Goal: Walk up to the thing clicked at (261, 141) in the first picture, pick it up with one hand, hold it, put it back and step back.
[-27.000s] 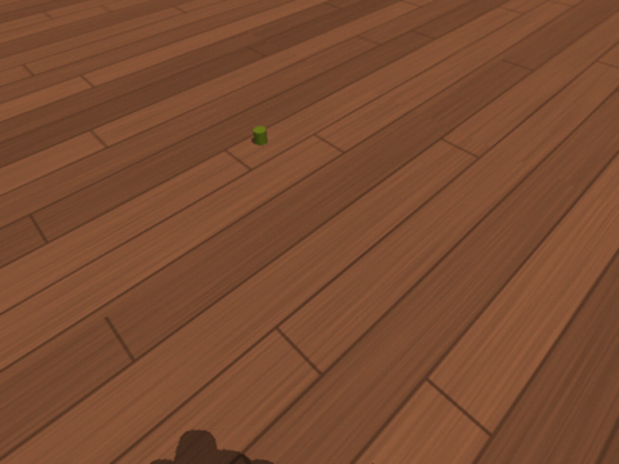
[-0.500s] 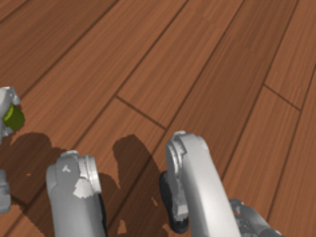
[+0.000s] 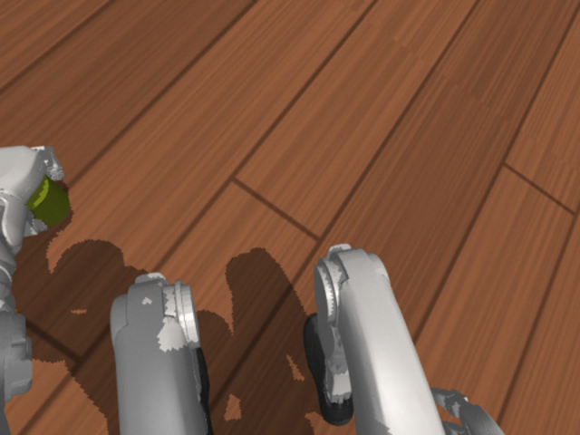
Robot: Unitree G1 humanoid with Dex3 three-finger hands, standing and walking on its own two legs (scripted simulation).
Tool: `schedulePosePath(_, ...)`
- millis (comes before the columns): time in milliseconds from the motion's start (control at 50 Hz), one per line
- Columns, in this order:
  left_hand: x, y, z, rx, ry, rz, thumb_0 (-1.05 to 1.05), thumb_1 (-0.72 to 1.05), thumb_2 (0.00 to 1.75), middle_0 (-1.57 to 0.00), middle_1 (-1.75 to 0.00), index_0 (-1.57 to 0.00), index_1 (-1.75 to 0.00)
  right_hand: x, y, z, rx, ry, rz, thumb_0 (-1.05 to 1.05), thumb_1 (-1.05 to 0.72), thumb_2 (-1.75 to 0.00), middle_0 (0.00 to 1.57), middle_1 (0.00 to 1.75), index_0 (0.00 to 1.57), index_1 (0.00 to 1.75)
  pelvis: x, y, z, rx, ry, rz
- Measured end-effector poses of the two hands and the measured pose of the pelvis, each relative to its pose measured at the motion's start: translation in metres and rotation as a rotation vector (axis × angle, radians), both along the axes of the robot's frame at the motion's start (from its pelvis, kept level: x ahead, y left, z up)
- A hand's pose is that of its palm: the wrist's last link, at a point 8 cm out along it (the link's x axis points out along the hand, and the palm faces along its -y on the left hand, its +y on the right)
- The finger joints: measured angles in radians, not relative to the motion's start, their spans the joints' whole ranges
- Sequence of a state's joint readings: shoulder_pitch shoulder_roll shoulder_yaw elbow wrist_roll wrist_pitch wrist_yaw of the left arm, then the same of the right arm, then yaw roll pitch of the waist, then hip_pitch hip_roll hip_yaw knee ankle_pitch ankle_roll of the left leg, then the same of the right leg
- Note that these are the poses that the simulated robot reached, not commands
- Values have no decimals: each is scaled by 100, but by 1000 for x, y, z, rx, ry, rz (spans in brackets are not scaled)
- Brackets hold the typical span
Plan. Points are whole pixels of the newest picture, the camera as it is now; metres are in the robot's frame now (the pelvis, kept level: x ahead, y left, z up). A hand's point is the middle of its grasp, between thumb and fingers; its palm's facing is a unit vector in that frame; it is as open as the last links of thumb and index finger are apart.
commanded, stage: lift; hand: left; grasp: from above
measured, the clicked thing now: (32, 197) +0.46 +0.33 -0.16
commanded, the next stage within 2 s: hold in 1.50 s
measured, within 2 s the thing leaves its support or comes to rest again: neither
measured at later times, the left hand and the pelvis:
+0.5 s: hand out of the picture +0.38 +0.32 +0.00, palm faces -0.43 -0.09 -0.90, open 9.4 cm; pelvis +0.00 +0.00 +0.10, yaw +3 degrees
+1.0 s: hand out of the picture +0.34 +0.29 +0.21, palm faces -0.43 -0.13 -0.90, open 9.4 cm; pelvis +0.02 +0.00 +0.28, yaw +6 degrees
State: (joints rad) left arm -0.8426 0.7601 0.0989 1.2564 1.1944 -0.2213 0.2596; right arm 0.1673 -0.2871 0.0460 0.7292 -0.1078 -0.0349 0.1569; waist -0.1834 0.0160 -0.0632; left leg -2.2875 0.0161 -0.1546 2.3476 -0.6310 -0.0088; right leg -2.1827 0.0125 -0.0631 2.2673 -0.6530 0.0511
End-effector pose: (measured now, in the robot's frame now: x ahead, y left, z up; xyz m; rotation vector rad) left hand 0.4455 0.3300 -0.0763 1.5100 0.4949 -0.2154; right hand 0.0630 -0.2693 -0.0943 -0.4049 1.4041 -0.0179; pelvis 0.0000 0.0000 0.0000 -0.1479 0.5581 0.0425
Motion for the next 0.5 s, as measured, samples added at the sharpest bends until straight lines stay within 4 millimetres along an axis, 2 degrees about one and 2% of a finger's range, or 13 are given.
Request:
schedulePosePath(120, -11, 0, 22, -1, 27, 13, 0, -1, 68, -66, -76, -70, -75, 4, 0, 12, 7, -19, -30, 1, -93, -90, 21, 30, 20, 30, -1, 0, 17, 9, 11, 7)
schedulePosePath(260, -26, 0, 59, -11, 23, -5, 0, -2, 68, -66, -76, -70, -75, 20, 2, 34, 9, -73, -43, 1, -93, -90, 21, 30, 20, 30, -2, 1, 43, 15, 17, 14)
schedulePosePath(500, -56, -4, 138, -23, -8, 6, 0, -1, 68, -65, -77, -70, -75, 62, 11, 90, 20, -204, -42, 1, -93, -90, 21, 30, 20, 30, -2, 2, 102, 27, -3, 33)
